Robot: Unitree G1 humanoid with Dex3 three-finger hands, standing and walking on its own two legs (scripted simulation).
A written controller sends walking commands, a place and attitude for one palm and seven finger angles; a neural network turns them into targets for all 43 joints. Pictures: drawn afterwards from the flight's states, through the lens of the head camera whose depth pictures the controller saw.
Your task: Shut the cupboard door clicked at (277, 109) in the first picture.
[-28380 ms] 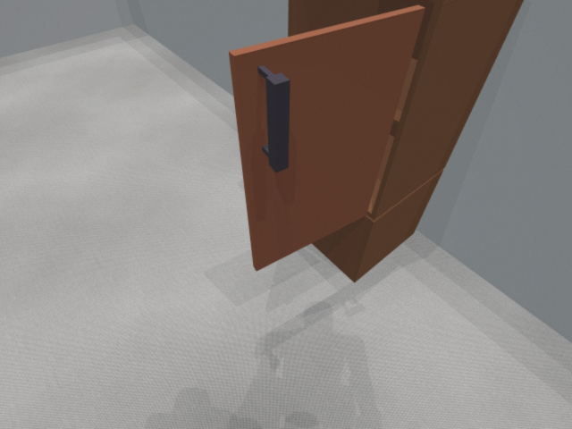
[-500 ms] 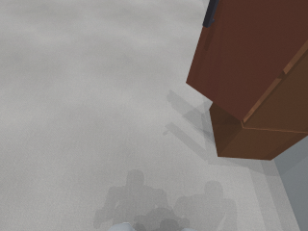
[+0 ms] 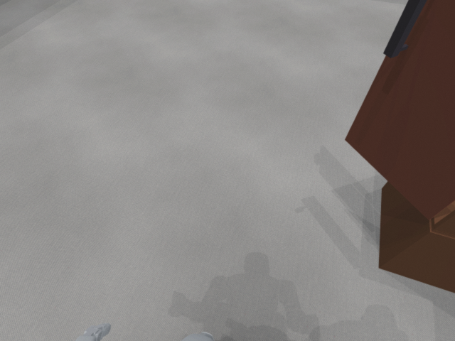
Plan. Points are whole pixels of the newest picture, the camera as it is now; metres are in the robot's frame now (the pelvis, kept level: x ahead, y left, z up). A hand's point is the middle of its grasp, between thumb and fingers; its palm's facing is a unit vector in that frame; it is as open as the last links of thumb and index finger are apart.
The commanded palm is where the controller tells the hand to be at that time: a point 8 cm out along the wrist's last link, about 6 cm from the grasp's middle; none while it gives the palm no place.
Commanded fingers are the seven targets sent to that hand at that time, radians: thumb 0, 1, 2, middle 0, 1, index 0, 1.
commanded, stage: walk to a spot facing it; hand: left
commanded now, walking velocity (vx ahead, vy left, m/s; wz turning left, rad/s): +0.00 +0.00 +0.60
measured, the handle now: (413, 19) +0.80 -0.42 +0.14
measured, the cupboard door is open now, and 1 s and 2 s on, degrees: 47 47 47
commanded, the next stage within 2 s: turn to face it in 0.66 s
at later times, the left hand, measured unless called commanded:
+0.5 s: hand out of the picture -0.01 +0.21 -0.19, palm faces +0.42 -0.89 -0.20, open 7.4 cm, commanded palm none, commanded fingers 0.00 0.90 0.90 -0.20 -0.30 -0.20 -0.30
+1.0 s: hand (98, 229) +0.37 +0.34 -0.16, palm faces +0.38 -0.90 -0.22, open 7.4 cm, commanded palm none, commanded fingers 0.00 0.90 0.90 -0.20 -0.30 -0.20 -0.30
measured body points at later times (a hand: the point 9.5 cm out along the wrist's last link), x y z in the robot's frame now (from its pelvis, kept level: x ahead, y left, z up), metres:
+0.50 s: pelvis +0.12 +0.06 -0.03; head +0.18 +0.09 +0.42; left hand -0.03 +0.26 -0.17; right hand +0.36 -0.12 -0.15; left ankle +0.15 +0.15 -0.74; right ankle +0.01 -0.11 -0.66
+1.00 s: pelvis +0.33 +0.12 -0.01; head +0.37 +0.12 +0.44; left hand +0.35 +0.39 -0.14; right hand +0.38 -0.11 -0.17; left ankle +0.16 +0.15 -0.71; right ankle +0.45 +0.07 -0.74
